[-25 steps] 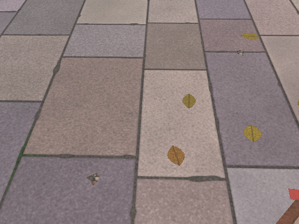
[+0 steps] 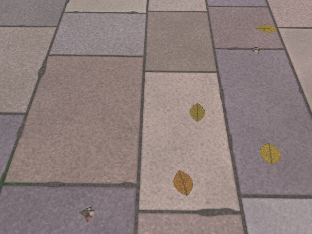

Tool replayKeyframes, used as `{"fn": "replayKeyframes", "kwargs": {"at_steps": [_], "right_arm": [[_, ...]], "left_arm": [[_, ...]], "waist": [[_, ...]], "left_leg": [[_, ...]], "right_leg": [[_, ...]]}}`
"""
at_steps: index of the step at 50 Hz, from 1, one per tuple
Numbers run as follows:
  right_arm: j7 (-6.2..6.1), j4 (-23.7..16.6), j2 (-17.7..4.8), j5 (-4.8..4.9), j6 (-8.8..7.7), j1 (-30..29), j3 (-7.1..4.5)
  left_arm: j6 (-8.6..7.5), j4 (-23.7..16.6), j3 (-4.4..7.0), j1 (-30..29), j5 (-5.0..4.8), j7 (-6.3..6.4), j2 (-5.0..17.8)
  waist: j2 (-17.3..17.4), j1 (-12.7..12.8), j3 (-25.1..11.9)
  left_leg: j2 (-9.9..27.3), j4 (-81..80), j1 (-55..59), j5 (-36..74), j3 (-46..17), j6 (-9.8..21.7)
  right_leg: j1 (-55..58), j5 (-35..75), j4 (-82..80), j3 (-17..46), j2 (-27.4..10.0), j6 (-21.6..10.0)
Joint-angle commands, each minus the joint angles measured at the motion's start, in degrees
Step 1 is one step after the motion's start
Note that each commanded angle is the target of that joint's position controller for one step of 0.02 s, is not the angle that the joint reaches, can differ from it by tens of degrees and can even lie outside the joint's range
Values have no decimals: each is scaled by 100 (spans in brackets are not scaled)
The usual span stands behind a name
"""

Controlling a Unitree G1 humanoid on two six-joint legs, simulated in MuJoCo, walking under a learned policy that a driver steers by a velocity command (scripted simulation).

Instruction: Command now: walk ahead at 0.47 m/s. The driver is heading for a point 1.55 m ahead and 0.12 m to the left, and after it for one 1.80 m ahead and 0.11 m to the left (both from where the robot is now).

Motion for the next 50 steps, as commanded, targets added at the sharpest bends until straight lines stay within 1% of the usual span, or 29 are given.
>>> {"fn": "replayKeyframes", "kwargs": {"at_steps": [1, 2, 3, 4, 5, 6, 8, 11, 14, 16, 18, 21, 23, 24, 25, 26, 27, 28, 29, 30, 31, 32, 33, 35, 37, 39, 42, 47, 50], "right_arm": [[47, -549, -705, 29, -34, 117, -164], [64, -807, -794, 4, -62, -400, -210], [85, -879, -767, -20, -96, -654, -208], [109, -892, -703, -54, -65, -695, -224], [154, -907, -601, -126, 14, -613, -215], [196, -894, -467, -142, 81, -550, -206], [256, -1013, -381, -178, 170, -769, -200], [292, -1369, -461, -205, 246, -1602, -196], [313, -1658, -444, -151, 249, -2369, -151], [317, -1785, -405, -109, 244, -2751, -119], [305, -1895, -445, -92, 237, -3051, -119], [279, -2047, -563, -105, 196, -3258, -162], [242, -1978, -638, -111, 143, -2885, -219], [206, -1797, -733, -121, 101, -2300, -285], [154, -1437, -865, -161, 48, -1274, -372], [85, -1196, -1266, -310, -4, -216, -502], [90, -1132, -1853, -382, 13, 92, -645], [133, -1159, -1573, -139, 97, -197, -626], [140, -1240, -1244, -83, 90, -872, -531], [169, -1274, -899, -87, 42, -1187, -445], [164, -1226, -728, -84, -3, -1264, -395], [147, -1135, -542, -62, -32, -1253, -337], [143, -1057, -496, -62, -74, -1114, -315], [137, -912, -609, -28, -147, -804, -333], [132, -835, -723, -26, -160, -587, -352], [126, -771, -692, -23, -136, -357, -331], [113, -696, -656, -23, -117, -85, -297], [54, -495, -665, -76, -96, 415, -290], [6, -406, -718, -131, -63, 443, -311]], "left_arm": [[25, 518, 398, 2331, -38, 16, 1246], [-8, 411, 317, 1672, -109, 6, 1035], [-75, 411, 232, 1422, -99, -15, 716], [-144, 472, 164, 1378, -68, -4, 523], [-192, 587, 86, 1446, -66, 23, 331], [-241, 676, 56, 1580, -67, 40, 285], [-316, 819, 59, 1864, -97, 65, 417], [-342, 893, 58, 2154, -101, 61, 560], [-346, 923, 29, 2392, -122, 37, 569], [-349, 973, 28, 2614, -129, 40, 616], [-331, 1037, 23, 2831, -114, 60, 652], [-286, 1119, 34, 2959, -63, 120, 727], [-257, 1124, 55, 2801, -46, 158, 825], [-232, 1128, 71, 2731, -39, 167, 886], [-199, 1100, 66, 2633, -51, 164, 890], [-195, 937, 12, 2597, -94, 151, 728], [-190, 838, -107, 3315, -322, 90, 48], [-188, 911, 45, 3033, -185, 99, 630], [-199, 721, 80, 2467, -166, 82, 685], [-227, 646, 59, 2163, -152, 64, 598], [-180, 655, 70, 2073, -99, 48, 523], [-94, 673, 53, 2180, -21, 12, 424], [-22, 698, 45, 2232, 7, -27, 328], [75, 652, 45, 2102, 33, -80, 269], [135, 489, 44, 1629, 44, -107, 305], [147, 311, 38, 1089, 22, -123, 354], [112, 93, -14, 427, -30, -135, 301], [67, -172, -78, -348, -62, -112, 277], [8, -300, -57, -486, -64, -93, 338]], "waist": [[-436, 851, -1713], [-378, 576, -872], [-111, 470, -476], [-49, 293, -281], [-95, 112, -218], [-145, 43, -216], [-196, -7, -102], [-207, 111, 164], [-249, 299, 233], [-320, 443, 205], [-360, 570, 211], [-414, 571, 225], [-506, 327, 50], [-528, 73, -253], [-372, -345, -773], [-11, -691, -1458], [1402, -359, -2161], [644, -342, -2038], [347, -72, -1108], [67, 31, -716], [94, 180, -500], [209, 345, -427], [254, 402, -433], [242, 469, -329], [241, 426, -138], [242, 314, 15], [245, 165, 132], [326, -75, 238], [329, -29, 279]], "left_leg": [[-137, 4463, -3702, 355, -497, 230], [203, 4302, -3930, 904, -534, 281], [379, 4063, -3832, 1164, -495, 296], [521, 3816, -3634, 1243, -509, 280], [613, 3574, -3381, 1262, -510, 219], [645, 3398, -3279, 1243, -478, 169], [719, 3079, -3487, 1299, -324, 58], [879, 2343, -4111, 1854, -101, -146], [825, 1176, -4116, 2469, 130, -250], [701, 551, -3960, 2755, 276, -245], [605, 136, -3949, 2814, 356, -195], [495, -296, -3974, 2455, 345, -15], [248, -595, -3313, 1996, 436, 171], [49, -764, -2595, 1872, 495, 279], [-68, -1066, -1391, 2052, 552, 420], [910, -1027, 170, 1739, -473, 691], [2633, -1613, 1731, 1472, -3376, 1511], [2445, -2139, 1352, 1137, -3968, 1487], [2244, -2210, 504, 1145, -2940, 1278], [2002, -2412, -217, 1731, -2307, 1129], [1736, -2531, -658, 2116, -1810, 939], [1529, -2642, -1016, 2384, -1424, 794], [1454, -2698, -1150, 2628, -1232, 754], [1355, -2817, -1226, 2995, -957, 773], [1293, -2991, -1197, 2971, -775, 765], [1222, -3092, -1061, 3068, -655, 724], [1110, -3100, -884, 3437, -432, 633], [1231, -2926, -147, 4067, -289, 656], [1418, -2591, 340, 4745, -277, 696]], "right_leg": [[4085, -2021, -1769, 4787, -2480, -1274], [3266, -2006, -1966, 3850, -2332, -1131], [2624, -1376, -2144, 3263, -2107, -1002], [2164, -836, -2225, 2755, -1878, -823], [1792, -455, -2308, 2360, -1675, -683], [1672, -202, -2359, 2115, -1596, -640], [1577, 162, -2478, 1788, -1493, -647], [1627, 327, -2711, 1477, -1393, -642], [1779, 892, -2707, 1137, -1216, -514], [2028, 1247, -2656, 1001, -1194, -438], [2452, 1466, -2561, 972, -1286, -413], [3177, 2099, -2233, 983, -1545, -365], [3331, 3346, -1635, 839, -1578, -237], [3313, 4026, -949, 760, -1522, -157], [2972, 3954, 153, 565, -1293, -40], [1788, 2216, 1737, 410, -1032, 66], [-347, -2031, 3936, 220, 65, 339], [-866, -2225, 4499, 1063, -60, 245], [-1091, -1631, 4428, 1065, -378, 211], [-924, -1228, 4113, 1028, -571, 213], [-705, -1070, 3822, 1014, -711, 234], [-420, -995, 3584, 992, -792, 290], [-263, -949, 3464, 943, -789, 330], [-395, -793, 3268, 819, -807, 402], [-803, -392, 2942, 717, -899, 483], [-1161, 17, 2483, 627, -953, 564], [-1197, 489, 1559, 471, -887, 629], [-1134, 632, 564, 253, -680, 495], [-1020, 145, 213, 222, -572, 290]]}}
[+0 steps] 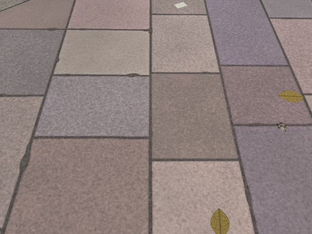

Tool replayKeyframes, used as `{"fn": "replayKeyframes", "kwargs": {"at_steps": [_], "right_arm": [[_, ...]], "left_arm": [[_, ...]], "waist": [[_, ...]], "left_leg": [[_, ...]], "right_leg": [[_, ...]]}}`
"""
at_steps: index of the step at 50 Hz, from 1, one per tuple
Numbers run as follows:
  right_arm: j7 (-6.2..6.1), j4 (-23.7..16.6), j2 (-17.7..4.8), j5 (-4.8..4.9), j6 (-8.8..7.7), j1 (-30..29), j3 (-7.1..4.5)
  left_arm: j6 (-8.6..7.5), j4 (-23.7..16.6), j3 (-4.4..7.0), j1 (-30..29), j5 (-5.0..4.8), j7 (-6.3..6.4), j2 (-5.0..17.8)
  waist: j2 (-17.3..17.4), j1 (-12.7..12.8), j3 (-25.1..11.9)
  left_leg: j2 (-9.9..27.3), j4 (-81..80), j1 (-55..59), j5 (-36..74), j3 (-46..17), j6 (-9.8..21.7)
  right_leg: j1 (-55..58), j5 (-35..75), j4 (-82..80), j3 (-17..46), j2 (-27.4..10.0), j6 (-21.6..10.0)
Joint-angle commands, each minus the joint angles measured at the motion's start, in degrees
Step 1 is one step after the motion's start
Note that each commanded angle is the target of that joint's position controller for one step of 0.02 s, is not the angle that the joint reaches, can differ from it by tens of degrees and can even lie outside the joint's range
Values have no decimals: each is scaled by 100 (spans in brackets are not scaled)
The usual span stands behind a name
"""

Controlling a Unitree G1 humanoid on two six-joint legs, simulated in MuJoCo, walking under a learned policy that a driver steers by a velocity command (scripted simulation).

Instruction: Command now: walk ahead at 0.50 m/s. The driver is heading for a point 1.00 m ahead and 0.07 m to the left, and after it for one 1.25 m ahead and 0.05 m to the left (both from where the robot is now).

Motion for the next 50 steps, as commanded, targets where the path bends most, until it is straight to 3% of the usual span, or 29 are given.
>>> {"fn": "replayKeyframes", "kwargs": {"at_steps": [1, 3, 4, 5, 6, 7, 8, 9, 11, 14, 16, 20, 25, 27, 28, 29, 30, 31, 32, 34, 36, 39, 41, 43, 45, 46, 47, 48, 50], "right_arm": [[-71, -35, -859, -39, -12, 314, -169], [-76, -30, -981, -43, 9, 137, -203], [-65, -57, -981, -3, 27, 15, -198], [-43, -256, -806, 61, 15, -46, -136], [30, -317, -280, 274, 30, 635, -67], [-1, -313, -837, 112, 61, 114, -213], [23, -494, -814, 88, 32, -376, -230], [35, -523, -733, 75, 12, -580, -221], [78, -472, -530, -66, 148, -468, -210], [99, -432, -371, -96, 301, -407, -211], [87, -510, -378, -79, 347, -704, -197], [44, -688, -331, 9, 364, -1502, -92], [-85, -619, -450, 13, 329, -1648, -71], [-129, -433, -443, -9, 259, -1261, -85], [-152, -315, -570, -36, 176, -939, -111], [-164, -231, -969, -86, 100, -533, -186], [-163, -211, -917, 0, 161, -527, -154], [-130, -249, -634, 65, 215, -587, -68], [-134, -274, -626, 40, 245, -876, -43], [-215, -316, -561, -12, 326, -1322, 12], [-236, -308, -541, -8, 371, -1559, 29], [-202, -219, -617, 47, 404, -1513, 8], [-177, -175, -683, 103, 474, -1545, -30], [-138, -116, -821, 167, 584, -1305, -138], [-78, -268, -719, 150, 661, -1503, -156], [-49, -332, -544, 133, 643, -1596, -134], [-8, -390, -376, 94, 600, -1713, -110], [43, -422, -315, -6, 543, -1767, -107], [129, -466, -546, -84, 433, -1708, -188]], "left_arm": [[-142, -442, 94, -377, -15, 40, 413], [-210, -156, 197, 578, -12, 116, 562], [-269, 162, 284, 1548, 40, 169, 699], [-307, 363, 423, 2576, 191, 234, 1165], [-267, 399, 544, 2760, 211, 210, 1607], [-197, 327, 492, 2247, -12, 157, 1319], [-204, 226, 399, 1638, -70, 140, 1014], [-248, 211, 320, 1370, -46, 119, 709], [-327, 352, 206, 1348, -68, 172, 380], [-466, 579, 180, 1786, -77, 204, 509], [-461, 628, 170, 1887, -59, 213, 624], [-366, 707, 83, 2056, -60, 241, 574], [-248, 892, 43, 2296, -24, 320, 540], [-204, 918, 38, 2152, -61, 363, 528], [-207, 943, 39, 2232, -75, 368, 526], [-217, 902, 13, 2552, -88, 384, 416], [-101, 1149, -69, 3321, -259, 384, -47], [40, 1156, 10, 2958, -199, 417, 266], [112, 1049, 60, 2514, -103, 408, 354], [234, 1026, 41, 2147, -15, 364, 167], [304, 1167, -16, 2327, -19, 366, -13], [357, 1312, -36, 2384, -64, 416, 1], [357, 1357, -66, 2357, -32, 422, 5], [287, 1288, -46, 2441, 68, 396, 258], [234, 1285, -35, 2482, 1, 374, 299], [187, 1289, -18, 2547, -43, 376, 334], [150, 1304, 59, 2660, -71, 391, 527], [117, 1261, 148, 2505, -48, 423, 723], [50, 1162, 199, 2354, -20, 441, 736]], "waist": [[619, 216, 368], [662, 623, -133], [522, 1032, -630], [62, 1354, -1339], [-1222, 977, -1918], [-182, 900, -1466], [-82, 690, -665], [141, 539, -299], [-2, 218, -59], [-1, 54, -90], [-127, 57, -96], [-347, 280, -124], [-365, 418, -161], [-198, 217, -143], [109, 109, -289], [608, 231, -747], [1356, 385, -1316], [1183, 196, -1211], [1002, 254, -721], [719, 472, -300], [792, 632, -272], [712, 613, -378], [643, 627, -166], [701, 511, 62], [-59, 524, 571], [-455, 557, 626], [-886, 617, 622], [-1137, 597, 686], [-593, 434, 518]], "left_leg": [[1791, 387, 174, 4277, -612, 616], [1707, 1522, 158, 5634, -483, 485], [1509, 2614, -315, 5303, -303, 373], [1233, 4292, -1548, 3385, -121, 268], [62, 6436, -3645, -1122, -11, 25], [327, 6775, -4157, -1029, -835, 137], [581, 6567, -4296, -463, -829, 155], [762, 6260, -4091, -120, -802, 142], [942, 5768, -3527, 54, -742, 7], [828, 5402, -3302, 64, -549, -212], [803, 4901, -3419, 372, -414, -289], [711, 3467, -3136, 1024, -141, -314], [577, 2584, -2771, 877, -161, -137], [518, 1712, -2195, 1150, -178, -12], [749, 1175, -1526, 2478, -444, 38], [1607, 1590, -568, 5083, -1135, 225], [2549, 1645, -160, 6291, -2001, 1223], [2703, 1234, -564, 5310, -2416, 1494], [2510, 930, -1059, 4227, -2295, 1427], [2089, 462, -1874, 2565, -1848, 1011], [1719, 308, -2162, 1774, -1467, 667], [1559, 283, -2206, 666, -1336, 494], [1412, 188, -2602, -680, -1314, 217], [1197, 27, -2829, -2185, -1380, -24], [880, 603, -2711, -2275, -975, -3], [676, 1175, -2720, -1802, -747, -34], [345, 1968, -2934, -1010, -338, -152], [197, 2786, -3147, -261, -102, -187], [453, 3463, -3589, -350, -331, -148]], "right_leg": [[2, -491, -366, -122, 204, -241], [1230, -805, -662, -260, 575, -465], [2481, -498, -982, -196, 560, -624], [4000, -955, -1008, 1111, -635, -940], [5340, -1215, -1676, 4018, -2196, -1819], [4823, -1571, -2011, 4043, -1870, -1592], [3967, -1400, -2155, 3079, -1689, -1391], [3304, -790, -2366, 2516, -1439, -1220], [2538, 345, -2535, 1642, -1021, -916], [2372, 3035, -2323, 908, -893, -935], [2408, 3690, -2248, 561, -744, -863], [2526, 3843, -2145, 191, -512, -663], [3053, 3618, -1625, 411, -774, -696], [3047, 3234, -1100, 498, -741, -565], [2857, 2558, -664, 460, -538, -351], [2366, 758, -44, 304, -229, -161], [2002, -2263, 721, 100, 386, -7], [1811, -3580, 1131, 321, 488, 9], [1633, -3704, 1372, 466, 485, 50], [1800, -3104, 1160, 599, 310, 155], [2151, -2637, 595, 492, 310, 263], [2487, -1987, -184, 357, 334, 301], [2827, -1204, -991, 349, 284, 248], [2569, -2479, -1180, 496, 188, 80], [1602, -3860, -1749, 997, 21, -211], [1586, -4090, -2246, 1478, -255, -342], [1848, -4309, -2832, 2173, -696, -503], [2026, -4154, -3164, 2702, -1156, -678], [2390, -3519, -3233, 2648, -1283, -795]]}}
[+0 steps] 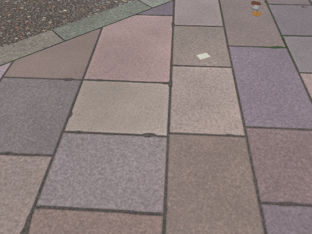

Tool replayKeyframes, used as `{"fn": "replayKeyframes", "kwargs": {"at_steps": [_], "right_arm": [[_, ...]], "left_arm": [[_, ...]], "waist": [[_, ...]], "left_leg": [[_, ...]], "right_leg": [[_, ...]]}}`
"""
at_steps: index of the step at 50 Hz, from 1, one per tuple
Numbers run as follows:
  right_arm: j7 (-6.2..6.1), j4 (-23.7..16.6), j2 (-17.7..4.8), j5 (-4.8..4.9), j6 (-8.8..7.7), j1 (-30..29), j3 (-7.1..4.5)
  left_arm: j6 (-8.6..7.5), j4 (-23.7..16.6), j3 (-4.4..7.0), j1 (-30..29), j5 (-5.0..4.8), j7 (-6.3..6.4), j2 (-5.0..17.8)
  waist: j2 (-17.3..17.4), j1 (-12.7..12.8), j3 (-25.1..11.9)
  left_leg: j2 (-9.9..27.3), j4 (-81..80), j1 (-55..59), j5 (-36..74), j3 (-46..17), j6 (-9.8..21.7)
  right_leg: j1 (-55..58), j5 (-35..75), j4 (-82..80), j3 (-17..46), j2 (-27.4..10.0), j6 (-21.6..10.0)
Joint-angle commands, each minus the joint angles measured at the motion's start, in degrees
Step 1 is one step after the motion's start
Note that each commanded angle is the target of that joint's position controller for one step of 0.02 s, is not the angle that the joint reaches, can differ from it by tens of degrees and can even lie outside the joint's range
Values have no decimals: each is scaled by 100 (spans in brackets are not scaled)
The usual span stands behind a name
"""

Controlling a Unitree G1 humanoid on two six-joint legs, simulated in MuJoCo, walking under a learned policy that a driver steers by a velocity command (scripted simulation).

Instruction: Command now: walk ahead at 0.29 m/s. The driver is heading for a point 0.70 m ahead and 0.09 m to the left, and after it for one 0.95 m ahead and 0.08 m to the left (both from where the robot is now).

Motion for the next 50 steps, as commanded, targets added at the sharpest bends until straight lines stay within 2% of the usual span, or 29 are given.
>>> {"fn": "replayKeyframes", "kwargs": {"at_steps": [1, 5, 7, 8, 9, 10, 11, 12, 13, 14, 16, 18, 22, 25, 27, 28, 29, 30, 31, 32, 33, 34, 35, 37, 38, 40, 43, 46, 50], "right_arm": [[125, -429, -395, -96, -225, -344, -114], [117, -581, -219, -23, -345, -429, -78], [57, -288, -251, 29, -392, 376, -120], [-8, -104, -479, 23, -447, 1029, -192], [-71, -1, -1123, -20, -485, 1756, -334], [-48, 161, -1274, -19, -438, 2109, -368], [-29, 2, -961, -53, -427, 1527, -272], [4, -160, -803, -37, -459, 1048, -220], [5, -256, -750, -14, -501, 797, -197], [-17, -264, -648, 6, -550, 747, -155], [-46, -136, -541, 8, -616, 1000, -101], [-60, -15, -514, 15, -644, 1281, -67], [-66, 41, -540, 7, -659, 1423, -31], [-79, 97, -655, 12, -671, 1489, -56], [-91, 117, -719, 2, -666, 1415, -75], [-98, 115, -775, -7, -664, 1327, -91], [-103, 122, -844, -18, -646, 1269, -114], [-97, 119, -863, -13, -610, 1212, -121], [-73, 25, -727, 14, -595, 1250, -75], [2, -124, -47, 215, -578, 1883, 48], [9, -103, -549, 101, -570, 1595, -94], [20, -297, -641, 68, -561, 1040, -140], [43, -372, -580, 41, -595, 711, -119], [81, -317, -375, -77, -477, 807, -111], [112, -256, -278, -93, -393, 928, -105], [149, -311, -259, -94, -279, 786, -119], [188, -564, -346, -70, -187, 73, -136], [216, -772, -354, -34, -198, -525, -128], [267, -1049, -230, -36, -226, -1267, -39]], "left_arm": [[-137, -161, 215, 109, 2, 30, 872], [-212, -172, 264, 118, 0, -21, 847], [-213, -219, 297, 83, -19, -50, 857], [-263, -306, 256, -13, 1, -68, 688], [-331, -567, 129, -190, -73, -150, 202], [-348, -805, 217, -554, 61, -188, 569], [-346, -885, 268, -808, 143, -255, 717], [-363, -854, 242, -792, 106, -326, 570], [-380, -819, 230, -719, 72, -371, 482], [-369, -808, 246, -706, 92, -402, 504], [-310, -832, 262, -793, 104, -427, 512], [-261, -991, 249, -1174, 91, -425, 463], [-231, -1433, 151, -2211, 31, -439, 332], [-219, -1611, 148, -2521, -2, -430, 436], [-241, -1647, 188, -2435, -1, -392, 542], [-267, -1591, 229, -2184, 2, -360, 615], [-304, -1436, 290, -1656, 8, -319, 713], [-354, -1123, 371, -742, 31, -268, 825], [-409, -904, 489, 173, 157, -206, 1175], [-408, -881, 621, 663, 264, -205, 1770], [-321, -925, 588, 220, 36, -260, 1613], [-318, -1043, 496, -495, -29, -270, 1326], [-369, -1105, 396, -849, -35, -291, 968], [-459, -990, 282, -939, -35, -244, 625], [-508, -927, 254, -809, -17, -221, 568], [-598, -820, 262, -504, -20, -194, 677], [-636, -781, 267, -220, -5, -179, 781], [-647, -755, 228, 33, -16, -159, 743], [-659, -690, 192, 323, -31, -96, 745]], "waist": [[-646, -113, 851], [-804, -141, 924], [-450, -426, 804], [-9, -665, 579], [1433, -893, 283], [1504, -899, 544], [712, -562, 941], [425, -343, 1024], [373, -192, 975], [376, -115, 910], [404, -90, 765], [432, -130, 768], [554, -282, 908], [609, -303, 940], [549, -186, 894], [539, -46, 747], [517, 181, 450], [343, 551, -26], [39, 839, -592], [-1266, 566, -1407], [-741, 497, -1354], [-446, 213, -414], [-111, 120, 22], [-193, -239, 302], [-220, -298, 288], [-224, -338, 391], [-207, -242, 641], [-160, -122, 750], [-238, 67, 836]], "left_leg": [[270, 866, -1116, -142, -221, -5], [139, -382, -94, -311, 108, 59], [-62, -1258, 1400, 177, 247, 92], [372, -1543, 2429, -64, -365, 153], [1755, -2483, 3305, -1603, -2550, 552], [2531, -2915, 2901, -2119, -3825, 1017], [2405, -2865, 2287, -2096, -3548, 1078], [2138, -2934, 1871, -1692, -3052, 974], [1894, -3040, 1703, -1116, -2566, 858], [1723, -3085, 1665, -478, -2182, 794], [1500, -2998, 1809, 874, -1589, 770], [1439, -2900, 1907, 1830, -1254, 814], [1295, -2869, 1653, 2633, -794, 817], [1407, -2827, 1734, 2992, -693, 788], [1534, -2546, 1975, 3734, -625, 728], [1534, -2153, 2099, 4554, -530, 656], [1478, -1455, 2181, 5260, -430, 580], [1263, -344, 1977, 5352, -237, 474], [1019, 1170, 953, 3933, -98, 383], [46, 3545, -974, 126, 156, 120], [-46, 4212, -1505, -774, -657, 233], [328, 4219, -1818, -253, -680, 287], [540, 3873, -1672, 169, -666, 295], [783, 3285, -1094, 382, -683, 230], [779, 3174, -909, 399, -680, 193], [785, 3003, -1055, 549, -654, 142], [850, 2595, -1778, 1144, -667, 68], [793, 1897, -2161, 1703, -589, 12], [680, 779, -2011, 2151, -79, 41]], "right_leg": [[-96, -1815, -1800, 1872, -1483, -902], [-515, -1373, -1340, 1251, -1180, -853], [-1254, -1159, -640, 969, -939, -780], [-1919, -934, 188, 619, -676, -629], [-3063, -1059, 2067, -288, 76, -330], [-3762, -1487, 3249, -376, 153, -372], [-3817, -995, 3812, -41, -246, -448], [-3659, -492, 3873, 36, -384, -435], [-3455, -112, 3776, 20, -484, -374], [-3332, 138, 3669, -44, -527, -292], [-3300, 457, 3547, -228, -475, -160], [-3452, 647, 3258, -354, -452, -49], [-3063, 1189, 1941, -579, -301, 20], [-2561, 1325, 1311, -679, -191, -144], [-2227, 1180, 1100, -689, -107, -330], [-1858, 1002, 1007, -726, 17, -432], [-1255, 848, 876, -780, 191, -534], [-204, 928, 548, -875, 353, -650], [1176, 349, 442, -18, -431, -865], [2667, -718, -153, 2943, -2249, -1600], [2227, -1150, -954, 4005, -2261, -1641], [1400, -1295, -987, 3010, -2081, -1451], [630, -681, -1186, 2340, -1839, -1310], [-225, 282, -1390, 1333, -1391, -972], [-364, 577, -1439, 1038, -1332, -919], [-418, 947, -1568, 638, -1281, -894], [-217, 994, -1803, 212, -1256, -796], [116, 1526, -1809, -225, -1185, -666], [520, 2423, -1705, -778, -1163, -542]]}}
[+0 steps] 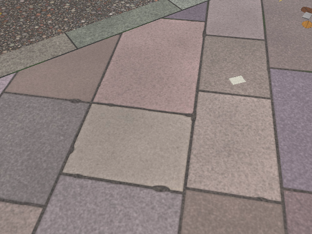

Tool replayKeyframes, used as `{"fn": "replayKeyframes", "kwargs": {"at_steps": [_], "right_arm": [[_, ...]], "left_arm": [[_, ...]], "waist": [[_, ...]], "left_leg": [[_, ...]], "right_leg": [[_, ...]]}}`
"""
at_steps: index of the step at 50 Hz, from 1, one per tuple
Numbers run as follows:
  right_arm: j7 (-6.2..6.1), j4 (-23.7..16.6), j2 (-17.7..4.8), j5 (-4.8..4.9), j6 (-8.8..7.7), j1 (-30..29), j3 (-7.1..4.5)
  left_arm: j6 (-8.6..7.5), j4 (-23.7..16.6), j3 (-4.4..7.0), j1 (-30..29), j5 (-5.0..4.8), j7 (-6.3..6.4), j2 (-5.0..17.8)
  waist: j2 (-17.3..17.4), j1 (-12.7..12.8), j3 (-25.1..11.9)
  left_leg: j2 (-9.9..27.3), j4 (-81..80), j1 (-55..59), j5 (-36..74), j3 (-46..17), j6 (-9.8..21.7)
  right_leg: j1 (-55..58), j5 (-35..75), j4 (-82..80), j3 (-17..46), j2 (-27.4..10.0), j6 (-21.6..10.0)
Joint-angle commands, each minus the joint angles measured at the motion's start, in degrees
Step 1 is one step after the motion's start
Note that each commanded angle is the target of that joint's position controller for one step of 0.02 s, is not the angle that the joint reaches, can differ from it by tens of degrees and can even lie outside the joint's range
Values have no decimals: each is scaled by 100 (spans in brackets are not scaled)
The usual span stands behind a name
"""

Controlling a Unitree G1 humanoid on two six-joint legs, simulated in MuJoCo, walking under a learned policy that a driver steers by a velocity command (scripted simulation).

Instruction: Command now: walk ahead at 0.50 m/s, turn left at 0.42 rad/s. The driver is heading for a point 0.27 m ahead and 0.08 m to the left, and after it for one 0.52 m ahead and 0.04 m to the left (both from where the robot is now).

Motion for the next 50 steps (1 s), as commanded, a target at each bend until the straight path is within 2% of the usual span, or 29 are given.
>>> {"fn": "replayKeyframes", "kwargs": {"at_steps": [1, 4, 5, 7, 8, 9, 10, 11, 12, 13, 14, 15, 16, 18, 20, 26, 29, 34, 36, 37, 38, 39, 40, 41, 42, 43, 44, 46, 50], "right_arm": [[45, -534, -91, -4, -70, -773, 53], [63, -719, -113, -21, -93, -1049, 61], [53, -716, -124, -38, -102, -941, 49], [5, -536, -239, -85, -128, -243, -14], [-14, -362, -369, -110, -173, 370, -81], [-46, -171, -554, -178, -241, 1051, -176], [-111, -128, -1072, -220, -276, 1525, -329], [-135, -320, -1681, -111, -213, 1256, -473], [-192, -362, -1598, 106, -102, 1430, -476], [-238, -428, -1322, 131, -68, 918, -402], [-250, -468, -971, 154, -44, 574, -311], [-280, -496, -796, 195, -31, 428, -259], [-295, -530, -718, 193, -26, 337, -221], [-262, -546, -879, 108, -90, 419, -239], [-245, -569, -993, 66, -126, 508, -254], [-295, -450, -653, 12, -87, 739, -44], [-340, -392, -708, -63, -81, 682, 10], [-465, -366, -1034, 2, 60, 756, -91], [-522, -376, -1103, 40, 113, 722, -138], [-546, -379, -1153, 57, 134, 682, -171], [-564, -417, -1156, 61, 128, 644, -194], [-562, -584, -983, 59, 110, 609, -168], [-555, -753, -641, 133, 138, 489, -117], [-557, -793, -650, 51, 219, 213, -85], [-513, -785, -656, 48, 260, 169, -95], [-477, -776, -676, 73, 273, 128, -108], [-445, -816, -792, 62, 279, 84, -138], [-394, -832, -838, 13, 292, 151, -141], [-394, -1026, -763, 72, 320, -57, -82]], "left_arm": [[-72, -160, 81, 309, -8, 77, 640], [-12, -63, 90, 528, 22, 141, 726], [15, -73, 94, 445, 27, 170, 771], [82, -114, 144, 291, 28, 239, 942], [125, -163, 170, 198, 23, 248, 1025], [150, -236, 186, 65, -43, 226, 1070], [127, -462, 159, -10, -104, 181, 922], [135, -813, 98, 422, -267, 130, 510], [148, -881, 145, -38, -118, 118, 843], [127, -1036, 113, -439, -140, 108, 729], [135, -1018, 127, -523, -81, 115, 748], [227, -1070, 162, -608, 45, 112, 811], [363, -1064, 162, -443, 123, 100, 755], [561, -1087, 144, -277, 116, 90, 620], [625, -1122, 136, -296, 83, 78, 603], [755, -1192, 90, -892, 25, 49, 636], [802, -1172, 55, -1105, -35, 49, 651], [750, -1295, 89, -1167, -29, 69, 785], [706, -1294, 73, -1029, -53, 77, 682], [668, -1283, 59, -910, -54, 80, 639], [620, -1266, 85, -782, -29, 90, 755], [564, -1261, 190, -550, 46, 110, 1212], [584, -1267, 347, -471, -28, 76, 1729], [595, -1187, 314, -68, -49, 44, 1530], [615, -1197, 320, -202, -60, 50, 1455], [671, -1293, 308, -591, -45, 74, 1361], [714, -1371, 293, -826, -69, 94, 1280], [739, -1474, 297, -934, -87, 73, 1231], [738, -1448, 393, -588, -67, 63, 1463]], "waist": [[-490, 100, 513], [-523, 146, 514], [-559, 42, 477], [-791, -246, 68], [-854, -471, -289], [-743, -823, -672], [-159, -986, -1237], [992, -501, -2063], [-154, -679, -2228], [-114, -551, -1431], [-416, -330, -726], [-415, -180, -427], [-335, -27, -395], [-267, 94, -560], [-126, 98, -718], [218, -127, -622], [263, -209, -421], [251, -302, -214], [157, -223, -201], [72, -110, -201], [-58, -48, -277], [-704, -101, -470], [-1614, -87, -329], [-1315, 193, -495], [-848, 77, -356], [-620, -77, -192], [-653, -170, -98], [-763, -181, -368], [-794, 3, -533]], "left_leg": [[-86, -691, -69, 274, 436, 49], [-268, -1192, 41, -151, 743, 238], [-430, -1325, 288, -359, 876, 326], [-885, -1382, 1088, -810, 1135, 534], [-1042, -1614, 1740, -768, 1083, 670], [-1037, -2248, 2774, -85, 867, 844], [79, -2084, 4205, 1535, -340, 1207], [1926, -1905, 5907, 4920, -3114, 2478], [1728, -2150, 5539, 4911, -2695, 2452], [1526, -2422, 4776, 4257, -2148, 2217], [1146, -2731, 3920, 3682, -1739, 1842], [826, -2884, 3385, 3380, -1464, 1602], [619, -2976, 2977, 3294, -1228, 1480], [443, -2944, 2772, 3691, -1028, 1378], [356, -2942, 2761, 3825, -889, 1265], [332, -3280, 3035, 2510, -630, 716], [471, -3400, 2989, 1831, -529, 691], [894, -2834, 3478, 1868, -758, 1029], [940, -2508, 3623, 2014, -773, 978], [864, -2281, 3542, 1986, -664, 824], [681, -1947, 3296, 1636, -506, 585], [169, -1036, 2717, 635, -78, 269], [-939, -159, 1427, -2272, 545, -127], [-963, 898, 994, -3689, 104, -214], [-820, 1403, 890, -3414, -128, -272], [-699, 1478, 790, -3017, -222, -331], [-627, 1378, 685, -2714, -244, -386], [-658, 1258, 759, -2442, -161, -521], [-639, 594, 720, -2410, -153, -645]], "right_leg": [[-160, 2347, -456, 356, -1673, -227], [474, 3397, -34, 97, -1814, -207], [561, 4440, 329, -43, -1815, -166], [647, 6346, 1497, -216, -1800, -80], [527, 6371, 2430, -229, -1785, -60], [-1, 5401, 3701, -289, -1683, 62], [-1373, 2359, 5529, -322, -1316, 266], [-3470, -2391, 7703, 254, -145, 553], [-3680, -1753, 7724, 1211, -479, 538], [-3890, -1298, 7408, 1268, -690, 529], [-3784, -1067, 6810, 1254, -858, 548], [-3604, -969, 6391, 1282, -936, 596], [-3288, -906, 6121, 1266, -936, 653], [-3076, -760, 5767, 1185, -838, 729], [-3067, -484, 5448, 1140, -828, 753], [-2936, 161, 4090, 1204, -974, 664], [-2494, 43, 3386, 1223, -858, 576], [-2479, -1083, 2896, 1026, -588, 379], [-2276, -994, 2312, 929, -502, 293], [-1971, -423, 1697, 934, -477, 242], [-1535, 455, 1247, 1234, -592, 142], [-988, 2055, 1067, 2271, -1316, -129], [-459, 4832, 1143, 3604, -2424, -1057], [-330, 4951, 946, 3874, -2706, -1575], [-491, 4393, 899, 3475, -2380, -1546], [-681, 3817, 865, 3146, -1998, -1301], [-723, 3575, 845, 2947, -1750, -1084], [-550, 3659, 913, 2735, -1454, -942], [-304, 3526, 1017, 2973, -1436, -949]]}}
